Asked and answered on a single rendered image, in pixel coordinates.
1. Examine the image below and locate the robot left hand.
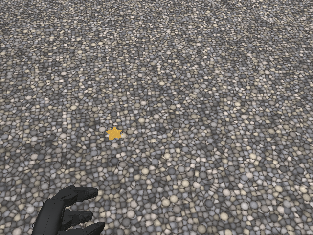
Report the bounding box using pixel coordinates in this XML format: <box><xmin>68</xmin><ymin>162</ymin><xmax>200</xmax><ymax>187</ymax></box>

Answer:
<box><xmin>31</xmin><ymin>184</ymin><xmax>105</xmax><ymax>235</ymax></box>

